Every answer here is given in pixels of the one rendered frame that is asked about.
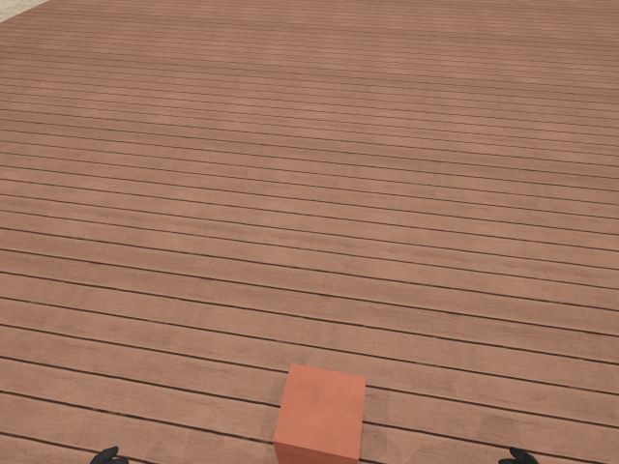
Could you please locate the carton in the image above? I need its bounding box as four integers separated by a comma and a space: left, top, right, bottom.
273, 363, 367, 464

